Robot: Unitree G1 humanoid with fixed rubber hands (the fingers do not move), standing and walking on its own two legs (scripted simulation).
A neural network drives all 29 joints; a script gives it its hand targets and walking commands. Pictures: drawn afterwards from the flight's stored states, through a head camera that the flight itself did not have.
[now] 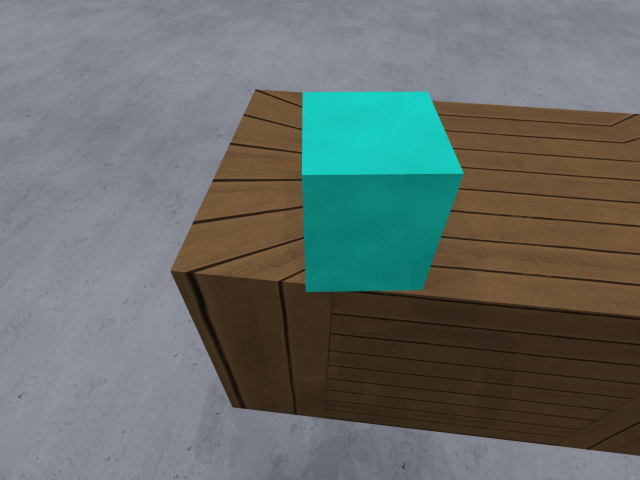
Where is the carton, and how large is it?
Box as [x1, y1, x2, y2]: [302, 92, 463, 291]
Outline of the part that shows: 303,92 302,192 306,291 421,289 463,173 428,93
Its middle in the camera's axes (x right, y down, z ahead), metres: +0.07 -0.08 +0.64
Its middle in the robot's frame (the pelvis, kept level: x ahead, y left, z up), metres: +0.54 -0.07 +0.05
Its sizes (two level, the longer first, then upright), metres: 0.210 0.200 0.250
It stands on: a pedestal, 0.69 m high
